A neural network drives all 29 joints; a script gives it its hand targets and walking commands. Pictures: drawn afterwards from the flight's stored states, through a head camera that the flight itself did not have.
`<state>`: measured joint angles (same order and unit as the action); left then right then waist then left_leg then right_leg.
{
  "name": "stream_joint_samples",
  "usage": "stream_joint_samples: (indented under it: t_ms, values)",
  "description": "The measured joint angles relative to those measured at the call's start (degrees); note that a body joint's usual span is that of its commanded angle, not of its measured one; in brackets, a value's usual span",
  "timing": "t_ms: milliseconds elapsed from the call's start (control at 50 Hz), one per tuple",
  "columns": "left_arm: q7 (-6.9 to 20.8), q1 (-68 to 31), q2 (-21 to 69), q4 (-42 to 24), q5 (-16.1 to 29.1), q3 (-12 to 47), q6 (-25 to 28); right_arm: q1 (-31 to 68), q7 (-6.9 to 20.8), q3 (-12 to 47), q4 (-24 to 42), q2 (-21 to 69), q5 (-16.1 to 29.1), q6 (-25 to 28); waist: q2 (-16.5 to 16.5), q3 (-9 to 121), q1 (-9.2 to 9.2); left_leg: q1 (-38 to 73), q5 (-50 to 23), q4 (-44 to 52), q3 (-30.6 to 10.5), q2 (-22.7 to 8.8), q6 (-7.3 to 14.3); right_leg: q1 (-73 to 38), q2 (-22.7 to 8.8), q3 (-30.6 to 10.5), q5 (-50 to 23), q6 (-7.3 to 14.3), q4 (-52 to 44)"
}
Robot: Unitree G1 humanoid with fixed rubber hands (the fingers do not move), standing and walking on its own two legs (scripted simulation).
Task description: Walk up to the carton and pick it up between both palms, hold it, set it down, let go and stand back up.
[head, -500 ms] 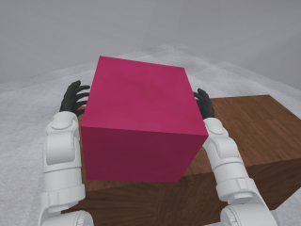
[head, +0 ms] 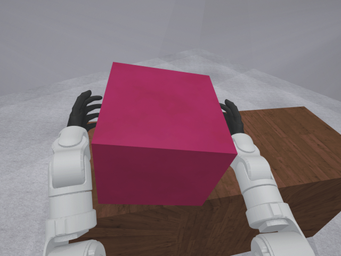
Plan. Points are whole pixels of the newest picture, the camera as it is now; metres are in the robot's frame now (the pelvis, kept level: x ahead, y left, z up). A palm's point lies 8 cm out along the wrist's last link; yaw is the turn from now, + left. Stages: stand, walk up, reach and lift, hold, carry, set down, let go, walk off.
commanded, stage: hold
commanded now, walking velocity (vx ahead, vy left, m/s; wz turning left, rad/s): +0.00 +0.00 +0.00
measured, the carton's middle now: (158, 134) +0.38 +0.01 +0.14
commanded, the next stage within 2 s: none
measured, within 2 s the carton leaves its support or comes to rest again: neither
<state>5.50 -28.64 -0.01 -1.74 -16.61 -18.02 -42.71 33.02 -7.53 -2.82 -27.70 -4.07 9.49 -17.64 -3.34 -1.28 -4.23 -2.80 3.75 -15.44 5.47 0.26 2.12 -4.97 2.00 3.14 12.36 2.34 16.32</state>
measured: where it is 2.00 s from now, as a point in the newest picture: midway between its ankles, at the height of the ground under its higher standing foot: outside the picture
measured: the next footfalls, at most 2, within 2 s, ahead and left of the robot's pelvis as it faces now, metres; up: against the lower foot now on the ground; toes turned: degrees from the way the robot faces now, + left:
none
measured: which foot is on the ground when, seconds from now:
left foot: down 0.00-1.00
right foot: down 0.00-1.00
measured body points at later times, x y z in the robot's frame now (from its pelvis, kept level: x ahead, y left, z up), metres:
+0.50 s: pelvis +0.00 +0.00 +0.00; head -0.06 +0.02 +0.44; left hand +0.35 +0.18 +0.19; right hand +0.36 -0.17 +0.17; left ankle +0.07 +0.10 -0.75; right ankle -0.02 -0.09 -0.75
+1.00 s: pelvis +0.00 +0.00 +0.00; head -0.06 +0.03 +0.44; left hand +0.35 +0.19 +0.19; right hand +0.36 -0.16 +0.18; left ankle +0.07 +0.10 -0.75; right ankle -0.02 -0.09 -0.75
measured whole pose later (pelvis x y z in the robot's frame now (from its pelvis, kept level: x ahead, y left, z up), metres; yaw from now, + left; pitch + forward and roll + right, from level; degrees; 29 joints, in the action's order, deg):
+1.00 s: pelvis +0.00 +0.00 +0.00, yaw +0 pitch -9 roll +0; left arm 5.9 -29.3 -0.2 -0.3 -16.9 -18.8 -42.6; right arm 34.0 -7.6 -2.8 -29.4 -3.9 8.8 -17.6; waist -4.3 -0.9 -4.5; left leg -2.4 3.9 -15.5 5.3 0.3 2.1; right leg -5.6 1.9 3.4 12.4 2.3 16.1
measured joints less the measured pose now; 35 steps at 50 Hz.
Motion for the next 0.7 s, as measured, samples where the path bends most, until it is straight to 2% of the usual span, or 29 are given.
stream_joint_samples:
  t_ms: [160,420,700]
  values:
    - [0.15,-0.70,0.04,1.11,-0.16,-0.42,0.00,0.37,0.32,-0.41,-0.97,0.23,-0.95,0.10,0.48,-0.37,0.25,-0.07,-0.37,0.59,-0.09,0.18,0.13,0.18,-0.14,0.11,-0.16,-0.12,-0.27]
    - [0.07,1.44,0.35,-1.23,0.16,0.02,0.20,-0.87,-0.60,1.33,1.17,-0.52,0.86,-0.21,-0.65,0.18,-0.75,0.62,0.61,-0.47,-0.16,-0.05,-0.18,-1.00,0.06,0.12,0.24,0.03,-0.29]
    - [0.38,-0.62,0.05,1.08,-0.04,-0.87,0.01,0.50,-0.06,-0.19,-0.82,0.32,-0.75,-0.23,0.46,-0.64,0.04,-0.17,-0.51,0.28,-0.23,0.07,0.10,0.33,-0.04,0.29,-0.17,-0.05,0.22]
